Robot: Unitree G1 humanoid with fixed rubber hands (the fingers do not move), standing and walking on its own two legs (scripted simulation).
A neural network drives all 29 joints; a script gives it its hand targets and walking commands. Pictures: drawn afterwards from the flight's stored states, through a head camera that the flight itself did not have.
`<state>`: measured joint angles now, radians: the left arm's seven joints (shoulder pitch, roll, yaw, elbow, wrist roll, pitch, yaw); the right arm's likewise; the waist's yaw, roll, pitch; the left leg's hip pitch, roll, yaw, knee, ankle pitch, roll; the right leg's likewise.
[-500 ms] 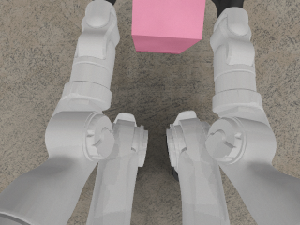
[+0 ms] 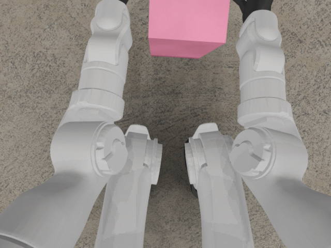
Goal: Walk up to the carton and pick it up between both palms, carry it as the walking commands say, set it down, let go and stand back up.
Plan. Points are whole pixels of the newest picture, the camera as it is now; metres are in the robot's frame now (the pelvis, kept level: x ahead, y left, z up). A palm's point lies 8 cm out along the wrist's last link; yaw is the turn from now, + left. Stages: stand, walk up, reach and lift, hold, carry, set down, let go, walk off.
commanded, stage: set down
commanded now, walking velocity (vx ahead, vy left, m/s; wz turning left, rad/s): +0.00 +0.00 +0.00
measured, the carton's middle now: (182, 6) +0.58 -0.03 -0.25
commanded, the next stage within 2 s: none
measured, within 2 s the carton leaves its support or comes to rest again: neither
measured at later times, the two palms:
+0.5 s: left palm (118, 7) +0.54 +0.09 -0.15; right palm (251, 15) +0.53 -0.15 -0.14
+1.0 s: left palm (103, 37) +0.49 +0.14 -0.20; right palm (255, 51) +0.47 -0.19 -0.19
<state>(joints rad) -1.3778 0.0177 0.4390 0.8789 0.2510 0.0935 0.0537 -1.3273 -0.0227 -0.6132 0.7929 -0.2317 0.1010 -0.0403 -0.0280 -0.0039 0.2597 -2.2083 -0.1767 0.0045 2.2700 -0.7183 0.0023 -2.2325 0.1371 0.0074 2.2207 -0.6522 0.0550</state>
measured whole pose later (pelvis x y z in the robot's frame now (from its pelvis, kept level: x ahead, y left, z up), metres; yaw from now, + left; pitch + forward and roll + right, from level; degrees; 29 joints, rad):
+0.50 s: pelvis +0.00 +0.00 +0.00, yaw +0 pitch +36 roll -2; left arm -1.39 0.06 0.42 0.95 0.23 0.08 0.05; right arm -1.34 -0.05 -0.58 0.87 -0.22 0.08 -0.05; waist -0.03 0.00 0.29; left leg -2.20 -0.17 0.00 2.28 -0.71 0.00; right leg -2.22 0.13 0.00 2.23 -0.65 0.05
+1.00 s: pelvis -0.03 +0.00 -0.02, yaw +0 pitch +27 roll -3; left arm -1.35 0.32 -0.02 0.99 -0.22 0.11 0.14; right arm -1.28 -0.27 -0.17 0.97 0.19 0.09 -0.13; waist -0.04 0.00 0.52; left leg -2.14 -0.13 0.02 2.33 -0.67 0.02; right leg -2.15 0.10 -0.03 2.27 -0.61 0.04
